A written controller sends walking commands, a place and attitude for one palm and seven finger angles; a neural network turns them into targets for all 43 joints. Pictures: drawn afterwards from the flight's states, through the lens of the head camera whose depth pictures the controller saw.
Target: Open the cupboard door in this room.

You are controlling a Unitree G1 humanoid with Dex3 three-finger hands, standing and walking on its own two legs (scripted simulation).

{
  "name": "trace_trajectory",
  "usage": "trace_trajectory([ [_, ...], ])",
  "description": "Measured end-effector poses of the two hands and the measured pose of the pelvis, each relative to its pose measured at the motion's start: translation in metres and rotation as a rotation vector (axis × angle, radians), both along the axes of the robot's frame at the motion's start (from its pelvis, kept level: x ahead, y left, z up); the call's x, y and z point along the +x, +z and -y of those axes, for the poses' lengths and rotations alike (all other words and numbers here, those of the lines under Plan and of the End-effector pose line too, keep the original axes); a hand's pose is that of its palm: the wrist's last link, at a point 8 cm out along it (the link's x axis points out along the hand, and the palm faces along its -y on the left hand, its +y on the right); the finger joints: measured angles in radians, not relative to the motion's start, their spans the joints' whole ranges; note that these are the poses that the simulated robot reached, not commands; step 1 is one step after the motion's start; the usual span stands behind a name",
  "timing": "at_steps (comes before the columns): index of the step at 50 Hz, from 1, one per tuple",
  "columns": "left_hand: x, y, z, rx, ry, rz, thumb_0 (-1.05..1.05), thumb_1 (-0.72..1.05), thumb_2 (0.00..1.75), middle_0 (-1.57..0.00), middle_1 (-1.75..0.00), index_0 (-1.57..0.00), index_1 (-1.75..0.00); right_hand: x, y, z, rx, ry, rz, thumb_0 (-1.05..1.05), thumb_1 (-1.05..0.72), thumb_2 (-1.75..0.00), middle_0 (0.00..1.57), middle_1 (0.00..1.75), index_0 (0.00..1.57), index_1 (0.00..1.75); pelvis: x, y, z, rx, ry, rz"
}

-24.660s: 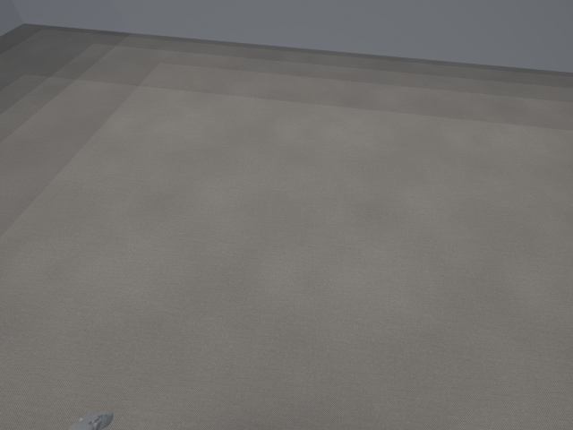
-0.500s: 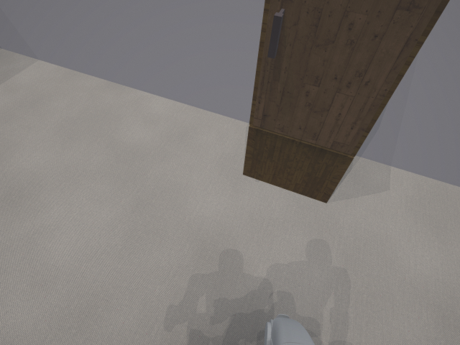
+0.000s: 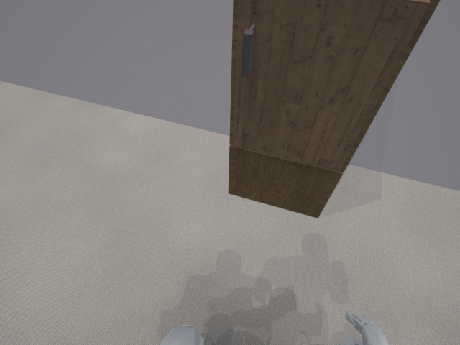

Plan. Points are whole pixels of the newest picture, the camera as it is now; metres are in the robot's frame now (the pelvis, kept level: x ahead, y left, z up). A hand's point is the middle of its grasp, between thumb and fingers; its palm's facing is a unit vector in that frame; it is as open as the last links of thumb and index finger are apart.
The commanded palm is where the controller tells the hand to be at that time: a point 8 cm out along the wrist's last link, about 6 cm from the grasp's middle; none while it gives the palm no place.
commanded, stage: turn to face it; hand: left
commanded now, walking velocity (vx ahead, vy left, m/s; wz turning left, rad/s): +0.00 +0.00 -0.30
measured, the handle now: (248, 51) +0.83 +0.04 +0.06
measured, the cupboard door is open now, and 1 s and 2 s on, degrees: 0 0 0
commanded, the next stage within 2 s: take the last steps up to it in 0.20 s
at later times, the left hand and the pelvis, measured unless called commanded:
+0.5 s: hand (127, 341) +0.13 +0.22 -0.16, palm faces -0.21 -0.96 -0.19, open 7.4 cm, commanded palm none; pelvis +0.03 +0.04 +0.01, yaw -11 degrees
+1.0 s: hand out of the picture +0.12 +0.17 -0.17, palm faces -0.12 -0.97 -0.20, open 7.3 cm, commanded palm none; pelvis +0.14 -0.02 +0.00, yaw -10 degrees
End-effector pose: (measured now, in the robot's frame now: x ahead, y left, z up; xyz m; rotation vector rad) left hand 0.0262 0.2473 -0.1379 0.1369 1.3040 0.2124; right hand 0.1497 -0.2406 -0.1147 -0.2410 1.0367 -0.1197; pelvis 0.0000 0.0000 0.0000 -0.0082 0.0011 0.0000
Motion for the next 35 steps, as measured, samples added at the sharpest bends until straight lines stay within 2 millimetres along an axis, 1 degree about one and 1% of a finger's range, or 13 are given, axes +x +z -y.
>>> trace_trajectory([
  [3,0.006,-0.005,-0.015,-0.010,-0.006,0.002,0.00,0.91,0.90,-0.20,-0.30,-0.21,-0.30,0.006,0.007,-0.013,-0.012,-0.006,0.021,0.00,-0.91,-0.90,0.19,0.30,0.20,0.30,0.006,-0.001,-0.013,-0.009,-0.020,0.000],
  [6,0.016,-0.013,-0.031,-0.023,-0.018,-0.001,0.00,0.91,0.90,-0.20,-0.30,-0.21,-0.30,-0.003,0.008,-0.027,-0.026,-0.027,0.019,0.00,-0.91,-0.90,0.19,0.30,0.20,0.30,0.011,-0.003,-0.028,-0.009,-0.040,0.006],
  [8,0.024,-0.011,-0.040,-0.027,-0.040,-0.013,0.00,0.91,0.90,-0.20,-0.30,-0.20,-0.30,-0.017,0.010,-0.035,-0.026,-0.046,-0.012,0.00,-0.91,-0.90,0.20,0.30,0.20,0.30,0.014,0.000,-0.035,-0.017,-0.059,0.008],
  [13,0.047,-0.001,-0.055,-0.021,-0.094,-0.016,0.00,0.91,0.90,-0.20,-0.30,-0.20,-0.30,-0.063,0.009,-0.047,-0.019,-0.128,-0.129,0.00,-0.90,-0.90,0.20,0.30,0.21,0.30,0.022,0.011,-0.047,-0.031,-0.101,-0.005],
  [16,0.058,0.002,-0.058,-0.012,-0.129,-0.029,0.00,0.91,0.90,-0.20,-0.30,-0.20,-0.30,-0.092,0.006,-0.052,-0.009,-0.195,-0.188,0.00,-0.90,-0.90,0.20,0.30,0.21,0.30,0.026,0.013,-0.050,-0.029,-0.128,-0.012],
  [18,0.067,0.003,-0.057,-0.008,-0.158,-0.040,0.00,0.91,0.90,-0.20,-0.30,-0.20,-0.30,-0.112,0.003,-0.052,-0.002,-0.241,-0.225,0.00,-0.91,-0.90,0.20,0.30,0.21,0.30,0.028,0.013,-0.051,-0.028,-0.144,-0.014],
  [21,0.083,0.003,-0.047,-0.010,-0.211,-0.047,0.00,0.91,0.90,-0.20,-0.30,-0.20,-0.30,-0.145,0.000,-0.054,0.018,-0.304,-0.281,0.00,-0.91,-0.90,0.20,0.30,0.21,0.30,0.031,0.013,-0.047,-0.024,-0.169,-0.015],
  [23,0.096,0.004,-0.035,-0.016,-0.251,-0.041,0.00,0.91,0.90,-0.19,-0.30,-0.20,-0.30,-0.168,-0.003,-0.054,0.035,-0.347,-0.321,0.00,-0.91,-0.90,0.20,0.30,0.21,0.30,0.033,0.013,-0.043,-0.022,-0.185,-0.016],
  [26,0.122,0.007,-0.010,-0.029,-0.312,-0.009,0.00,0.91,0.90,-0.19,-0.30,-0.20,-0.30,-0.204,-0.007,-0.054,0.065,-0.406,-0.393,0.00,-0.91,-0.90,0.20,0.30,0.21,0.30,0.035,0.012,-0.032,-0.015,-0.200,-0.017],
  [30,0.158,0.011,0.031,-0.041,-0.371,0.081,0.00,0.91,0.90,-0.20,-0.30,-0.20,-0.30,-0.244,-0.017,-0.050,0.117,-0.462,-0.496,0.00,-0.90,-0.90,0.20,0.30,0.20,0.30,0.041,0.006,-0.011,0.005,-0.210,-0.013],
  [32,0.169,0.010,0.049,-0.040,-0.375,0.135,0.00,0.91,0.90,-0.20,-0.30,-0.20,-0.30,-0.255,-0.026,-0.046,0.143,-0.470,-0.542,0.00,-0.90,-0.90,0.20,0.30,0.20,0.30,0.045,0.000,0.000,0.010,-0.207,-0.004],
  [33,0.171,0.012,0.056,-0.043,-0.367,0.151,0.00,0.91,0.90,-0.20,-0.30,-0.20,-0.30,-0.255,-0.028,-0.043,0.152,-0.465,-0.561,0.00,-0.90,-0.90,0.20,0.30,0.20,0.30,0.048,0.000,0.004,0.005,-0.202,0.002],
  [35,0.166,0.015,0.066,-0.048,-0.344,0.158,0.00,0.91,0.90,-0.20,-0.30,-0.20,-0.30,-0.245,-0.028,-0.036,0.163,-0.452,-0.568,0.00,-0.91,-0.90,0.20,0.30,0.20,0.30,0.055,0.003,0.010,0.008,-0.201,0.012],
])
